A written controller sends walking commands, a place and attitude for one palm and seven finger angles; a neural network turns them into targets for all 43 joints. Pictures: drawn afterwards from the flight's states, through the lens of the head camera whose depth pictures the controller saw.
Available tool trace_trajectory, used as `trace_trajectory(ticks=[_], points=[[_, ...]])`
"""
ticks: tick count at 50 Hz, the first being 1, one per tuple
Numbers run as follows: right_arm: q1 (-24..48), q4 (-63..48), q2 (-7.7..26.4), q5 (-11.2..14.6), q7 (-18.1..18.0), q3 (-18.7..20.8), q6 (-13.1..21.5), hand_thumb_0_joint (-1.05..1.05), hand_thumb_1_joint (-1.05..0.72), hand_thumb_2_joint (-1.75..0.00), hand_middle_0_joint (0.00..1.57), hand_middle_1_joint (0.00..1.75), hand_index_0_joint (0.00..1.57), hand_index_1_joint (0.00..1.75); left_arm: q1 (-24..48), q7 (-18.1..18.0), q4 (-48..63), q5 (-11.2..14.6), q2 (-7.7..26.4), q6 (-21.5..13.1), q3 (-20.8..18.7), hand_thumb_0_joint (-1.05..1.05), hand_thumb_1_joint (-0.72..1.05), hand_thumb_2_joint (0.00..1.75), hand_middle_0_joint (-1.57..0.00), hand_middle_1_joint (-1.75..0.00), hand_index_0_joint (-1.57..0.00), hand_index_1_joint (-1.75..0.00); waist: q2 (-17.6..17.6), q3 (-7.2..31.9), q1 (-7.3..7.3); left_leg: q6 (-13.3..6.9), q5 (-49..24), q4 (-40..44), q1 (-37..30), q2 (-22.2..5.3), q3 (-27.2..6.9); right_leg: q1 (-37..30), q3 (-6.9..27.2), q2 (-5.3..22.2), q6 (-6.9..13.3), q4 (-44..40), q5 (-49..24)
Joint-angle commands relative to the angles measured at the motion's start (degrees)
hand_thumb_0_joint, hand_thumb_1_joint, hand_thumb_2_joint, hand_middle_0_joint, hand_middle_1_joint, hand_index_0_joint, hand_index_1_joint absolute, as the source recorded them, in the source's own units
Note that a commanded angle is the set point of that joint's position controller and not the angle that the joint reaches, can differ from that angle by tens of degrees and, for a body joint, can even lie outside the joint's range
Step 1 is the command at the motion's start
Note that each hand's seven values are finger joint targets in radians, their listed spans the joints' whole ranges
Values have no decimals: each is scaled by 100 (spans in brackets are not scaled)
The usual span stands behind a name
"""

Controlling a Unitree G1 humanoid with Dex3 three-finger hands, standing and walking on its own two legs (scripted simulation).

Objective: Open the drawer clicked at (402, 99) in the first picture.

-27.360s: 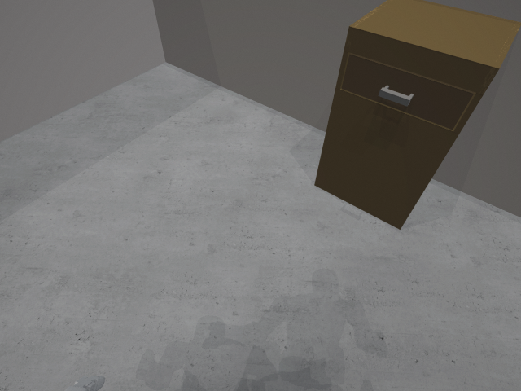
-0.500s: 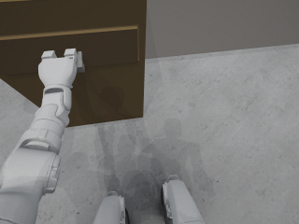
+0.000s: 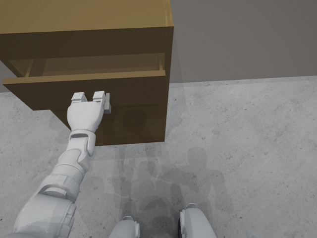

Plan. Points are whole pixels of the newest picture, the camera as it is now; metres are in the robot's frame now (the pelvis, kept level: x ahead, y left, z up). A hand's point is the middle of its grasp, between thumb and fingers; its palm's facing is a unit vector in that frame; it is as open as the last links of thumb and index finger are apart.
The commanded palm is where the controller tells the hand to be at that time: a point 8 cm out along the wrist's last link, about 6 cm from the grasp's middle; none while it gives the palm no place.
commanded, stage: pull the drawer open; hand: left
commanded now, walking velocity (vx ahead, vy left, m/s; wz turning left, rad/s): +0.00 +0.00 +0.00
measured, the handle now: (92, 102) +0.48 +0.19 -0.03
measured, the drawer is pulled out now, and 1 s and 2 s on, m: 0.08 0.20 0.30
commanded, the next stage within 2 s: none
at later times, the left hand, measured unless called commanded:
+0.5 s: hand (90, 143) +0.37 +0.18 -0.05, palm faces -0.03 +0.00 -1.00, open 5.9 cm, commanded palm +0.33 +0.18 +0.00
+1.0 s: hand (89, 165) +0.30 +0.18 -0.05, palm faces -0.02 -0.02 -1.00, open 5.9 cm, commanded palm +0.27 +0.18 +0.00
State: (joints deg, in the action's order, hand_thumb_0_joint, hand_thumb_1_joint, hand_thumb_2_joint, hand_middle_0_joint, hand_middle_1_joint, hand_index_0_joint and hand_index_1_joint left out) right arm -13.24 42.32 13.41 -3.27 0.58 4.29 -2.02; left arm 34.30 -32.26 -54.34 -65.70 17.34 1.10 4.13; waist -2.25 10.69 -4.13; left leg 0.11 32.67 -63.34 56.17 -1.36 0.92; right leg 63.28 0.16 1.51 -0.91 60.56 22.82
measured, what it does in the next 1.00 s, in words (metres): stands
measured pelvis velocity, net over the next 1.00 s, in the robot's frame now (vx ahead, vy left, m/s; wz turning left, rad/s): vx -0.01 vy -0.01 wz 0.01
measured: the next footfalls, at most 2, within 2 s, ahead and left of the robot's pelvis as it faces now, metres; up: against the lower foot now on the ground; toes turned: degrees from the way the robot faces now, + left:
none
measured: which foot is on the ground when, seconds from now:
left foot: down 0.00-1.00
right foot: down 0.00-1.00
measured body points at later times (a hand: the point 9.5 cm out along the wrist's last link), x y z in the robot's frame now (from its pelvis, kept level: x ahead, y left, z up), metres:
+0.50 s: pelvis -0.01 -0.01 +0.00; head +0.09 -0.02 +0.44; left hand +0.36 +0.18 +0.00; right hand +0.09 -0.26 -0.14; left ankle -0.04 +0.12 -0.65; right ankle +0.04 -0.13 -0.65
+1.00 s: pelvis -0.01 -0.01 +0.01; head +0.07 -0.03 +0.45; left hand +0.30 +0.18 +0.00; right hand +0.13 -0.26 -0.13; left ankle -0.04 +0.12 -0.65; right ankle +0.04 -0.13 -0.65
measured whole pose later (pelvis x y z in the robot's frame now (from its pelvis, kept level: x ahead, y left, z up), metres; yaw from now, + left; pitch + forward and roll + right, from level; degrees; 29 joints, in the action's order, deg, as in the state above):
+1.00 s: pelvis -0.01 -0.01 +0.01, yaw +0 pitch +19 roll +1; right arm -8.9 41.2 12.5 -2.6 -1.8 3.8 0.3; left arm 10.4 -36.0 -36.7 -66.4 12.9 4.6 9.3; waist -1.6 10.0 -0.2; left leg 1.2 30.8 -60.7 49.1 -1.3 0.9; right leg 56.9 0.2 1.5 0.2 59.5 21.9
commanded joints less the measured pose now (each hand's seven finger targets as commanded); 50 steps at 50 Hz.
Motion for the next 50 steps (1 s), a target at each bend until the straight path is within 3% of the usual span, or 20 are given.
trace_trajectory(ticks=[1,2,5,6,14,17,20,23,24,26,27,28,30,35,37,41,43,45,47,50], points=[[-649,-358,784,13,-44,269,72,0,-90,-90,20,30,20,30,1008,-264,993,14,788,20,-221,0,90,90,-40,-135,-40,-135,103,2589,65,-85,-2837,731,-1100,250,77,-2461,-215,-265,286,-477,-2357],[-619,-359,786,10,-43,268,71,0,-90,-90,20,30,20,30,1073,-273,1026,27,706,28,-170,0,90,90,-40,-135,-40,-135,153,2543,7,-95,-2781,717,-1079,256,50,-2409,-226,-277,294,-484,-2298],[-513,-378,763,-1,-63,268,86,0,-90,-90,20,30,20,30,794,-362,1121,-17,686,28,-177,0,90,90,-40,-135,-40,-135,198,2474,88,-90,-2689,758,-1077,263,79,-2459,-221,-265,286,-523,-2250],[-490,-395,752,8,-59,267,87,0,-90,-90,20,30,20,30,883,-380,1171,-23,593,42,-90,0,90,90,-40,-135,-40,-135,146,2383,34,-81,-2595,789,-1124,250,61,-2364,-233,-271,293,-560,-2126],[-289,-374,701,9,-102,248,152,0,-90,-90,20,30,20,30,857,-522,1311,-69,376,149,90,0,90,90,-40,-135,-40,-135,158,2245,56,-79,-2257,884,-1215,257,47,-2244,-255,-269,308,-650,-1704],[-198,-390,719,6,-133,217,168,0,-90,-90,20,30,20,30,694,-500,1313,-20,585,186,-73,0,90,90,-40,-135,-40,-135,258,2295,151,-91,-2117,905,-1071,311,65,-2474,-201,-255,311,-681,-1703],[-160,-390,679,20,-166,215,204,0,-90,-90,20,30,20,30,610,-486,1289,-36,457,148,37,0,90,90,-40,-135,-40,-135,296,2150,134,-88,-1968,937,-1060,301,83,-2384,-194,-243,293,-717,-1550],[-106,-425,670,31,-181,197,234,0,-90,-90,20,30,20,30,459,-471,1333,-32,510,122,-6,0,90,90,-40,-135,-40,-135,276,2180,217,-82,-1846,951,-1017,321,92,-2419,-167,-237,303,-713,-1425],[-83,-429,660,22,-191,200,257,0,-90,-90,20,30,20,30,469,-484,1380,-26,420,97,66,0,90,90,-40,-135,-40,-135,323,2120,170,-93,-1831,943,-1013,314,101,-2394,-167,-239,287,-739,-1437],[-59,-461,660,32,-204,200,278,0,-90,-90,20,30,20,30,124,-487,1459,-8,542,77,-74,0,90,90,-40,-135,-40,-135,441,2184,272,-94,-1823,952,-957,337,120,-2560,-128,-233,284,-742,-1486],[-33,-511,675,23,-196,195,286,0,-90,-90,20,30,20,30,49,-479,1637,6,571,64,-111,0,90,90,-40,-135,-40,-135,247,2293,333,-83,-1921,958,-1005,350,104,-2612,-135,-239,315,-697,-1575],[-29,-539,641,37,-193,209,293,0,-90,-90,20,30,20,30,-131,-487,1742,-14,444,55,-30,0,90,90,-40,-135,-40,-135,280,2341,344,-76,-2006,948,-1092,330,117,-2598,-145,-241,311,-685,-1643],[20,-582,625,47,-185,214,311,0,-90,-90,20,30,20,30,-466,-509,1833,-16,233,77,107,0,90,90,-40,-135,-40,-135,408,2154,303,-70,-1973,966,-1102,320,123,-2550,-166,-254,301,-741,-1631],[161,-616,637,55,-202,198,376,0,-90,-90,20,30,20,30,-656,-592,2134,-22,138,156,210,0,90,90,-40,-135,-40,-135,469,1962,265,-72,-1741,1010,-1106,310,114,-2442,-176,-253,298,-804,-1350],[223,-590,668,59,-223,189,403,0,-90,-90,20,30,20,30,-557,-629,2243,-54,303,195,111,0,90,90,-40,-135,-40,-135,419,1865,254,-73,-1651,1027,-1124,313,87,-2371,-173,-257,311,-830,-1195],[287,-630,622,52,-236,182,438,0,-90,-90,20,30,20,30,-843,-653,2434,-49,127,271,266,0,90,90,-40,-135,-40,-135,353,1908,293,-75,-1707,1046,-1242,324,116,-2457,-169,-242,306,-855,-1284],[337,-648,629,55,-255,170,422,0,-90,-90,20,30,20,30,-1273,-636,2405,-39,234,341,133,0,90,90,-40,-135,-40,-135,467,1982,397,-64,-1751,1038,-1206,343,123,-2590,-151,-245,302,-833,-1360],[384,-693,602,57,-256,159,443,0,-90,-90,20,30,20,30,-1200,-623,2650,-24,74,341,307,0,90,90,-40,-135,-40,-135,345,1925,340,-63,-1729,1051,-1276,335,126,-2547,-155,-237,296,-864,-1354],[452,-742,635,64,-265,141,441,0,-90,-90,20,30,20,30,-1480,-604,2742,4,245,370,135,0,90,90,-40,-135,-40,-135,350,1906,423,-58,-1768,1067,-1280,348,108,-2606,-164,-256,325,-846,-1383],[510,-814,591,64,-274,131,460,0,-90,-90,20,30,20,30,-1797,-584,2911,-22,85,355,265,0,90,90,-40,-135,-40,-135,433,1794,416,-57,-1730,1060,-1285,345,131,-2589,-146,-247,302,-878,-1394]])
